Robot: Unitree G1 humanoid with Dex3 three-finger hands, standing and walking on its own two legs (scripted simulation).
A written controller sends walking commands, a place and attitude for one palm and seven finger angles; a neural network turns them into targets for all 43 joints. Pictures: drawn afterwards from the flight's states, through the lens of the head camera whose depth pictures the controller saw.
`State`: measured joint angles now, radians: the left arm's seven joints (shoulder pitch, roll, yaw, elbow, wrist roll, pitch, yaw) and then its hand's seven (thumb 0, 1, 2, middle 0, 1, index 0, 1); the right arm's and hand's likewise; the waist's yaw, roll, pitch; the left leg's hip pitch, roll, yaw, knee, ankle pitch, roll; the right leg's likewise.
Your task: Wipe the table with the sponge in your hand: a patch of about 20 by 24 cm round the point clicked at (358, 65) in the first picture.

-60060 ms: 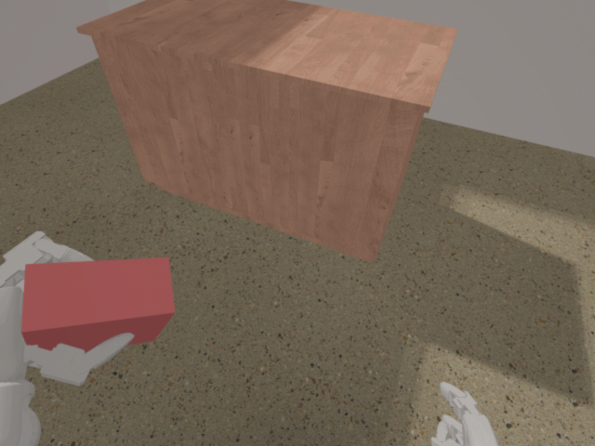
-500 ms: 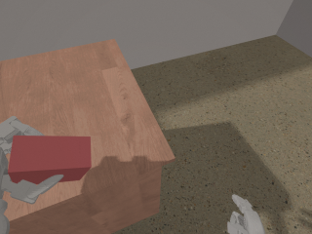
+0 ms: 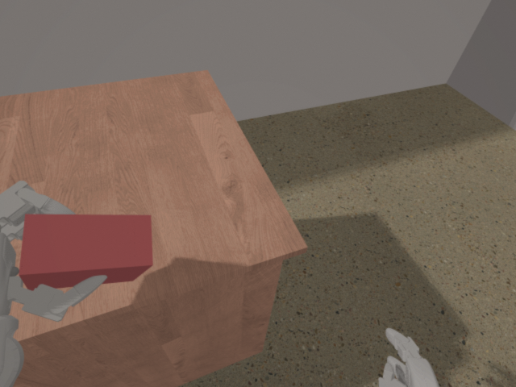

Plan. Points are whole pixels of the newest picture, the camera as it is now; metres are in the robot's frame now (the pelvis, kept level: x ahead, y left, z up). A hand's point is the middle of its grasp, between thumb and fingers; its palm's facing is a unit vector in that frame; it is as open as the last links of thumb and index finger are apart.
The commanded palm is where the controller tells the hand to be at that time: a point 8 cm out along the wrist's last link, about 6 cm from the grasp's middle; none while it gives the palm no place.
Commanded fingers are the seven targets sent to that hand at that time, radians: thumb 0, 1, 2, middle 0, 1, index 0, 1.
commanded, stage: come to a stop and stand still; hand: left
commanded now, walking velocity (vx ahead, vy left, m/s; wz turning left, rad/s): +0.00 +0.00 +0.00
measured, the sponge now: (106, 252) +0.23 +0.21 +0.14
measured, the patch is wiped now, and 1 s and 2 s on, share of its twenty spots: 0.00 0.00 0.00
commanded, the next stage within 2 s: look again from close up in 0.70 s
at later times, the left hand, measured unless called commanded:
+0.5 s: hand (16, 233) +0.23 +0.31 +0.17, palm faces +0.40 -0.85 -0.34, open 9.9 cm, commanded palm +0.17 +0.34 +0.18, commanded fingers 0.00 0.10 1.30 -1.20 -1.60 -1.20 -1.60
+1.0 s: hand (21, 237) +0.23 +0.30 +0.16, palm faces +0.40 -0.84 -0.36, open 9.9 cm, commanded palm +0.17 +0.33 +0.18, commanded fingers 0.00 0.10 1.30 -1.20 -1.60 -1.20 -1.60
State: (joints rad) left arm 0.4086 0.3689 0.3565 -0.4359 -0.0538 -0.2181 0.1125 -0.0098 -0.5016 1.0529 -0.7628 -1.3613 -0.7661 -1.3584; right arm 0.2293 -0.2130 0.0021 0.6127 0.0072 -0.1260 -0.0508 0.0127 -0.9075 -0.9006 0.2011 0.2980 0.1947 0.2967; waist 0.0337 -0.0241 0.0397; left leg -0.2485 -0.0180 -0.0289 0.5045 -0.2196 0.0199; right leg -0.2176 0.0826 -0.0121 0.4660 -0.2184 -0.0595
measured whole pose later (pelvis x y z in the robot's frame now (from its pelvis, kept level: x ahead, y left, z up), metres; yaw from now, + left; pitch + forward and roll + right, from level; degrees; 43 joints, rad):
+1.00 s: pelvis +0.02 +0.05 +0.01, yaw +0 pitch -2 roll -2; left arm 0.41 0.35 0.33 -0.42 -0.03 -0.21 0.11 -0.01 -0.50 1.05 -0.76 -1.37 -0.76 -1.36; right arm 0.21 -0.20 0.02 0.59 0.01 -0.10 -0.03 0.01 -0.90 -0.90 0.21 0.30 0.20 0.30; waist 0.03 0.00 0.03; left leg -0.20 -0.08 -0.01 0.43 -0.20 0.09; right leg -0.15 0.02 0.01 0.37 -0.19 0.01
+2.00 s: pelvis +0.03 -0.03 +0.00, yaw +0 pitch +0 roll -1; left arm 0.47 0.38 0.36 -0.50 -0.10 -0.13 0.10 -0.01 -0.50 1.05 -0.76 -1.37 -0.76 -1.36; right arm 0.22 -0.22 -0.02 0.58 0.02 -0.04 -0.04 0.01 -0.91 -0.90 0.20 0.30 0.20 0.30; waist -0.01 -0.01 0.02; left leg -0.27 0.03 -0.05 0.56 -0.29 -0.02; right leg -0.21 0.13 -0.03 0.45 -0.24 -0.11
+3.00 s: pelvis +0.03 -0.03 +0.00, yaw +0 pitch +0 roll -1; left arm 0.47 0.39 0.36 -0.51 -0.08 -0.12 0.11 -0.01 -0.50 1.05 -0.76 -1.37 -0.76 -1.36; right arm 0.23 -0.20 -0.01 0.58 0.02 -0.03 -0.05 0.01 -0.91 -0.90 0.20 0.30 0.20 0.30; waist -0.01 -0.01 0.02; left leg -0.25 0.02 -0.04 0.53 -0.27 -0.02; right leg -0.21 0.12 -0.03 0.45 -0.25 -0.09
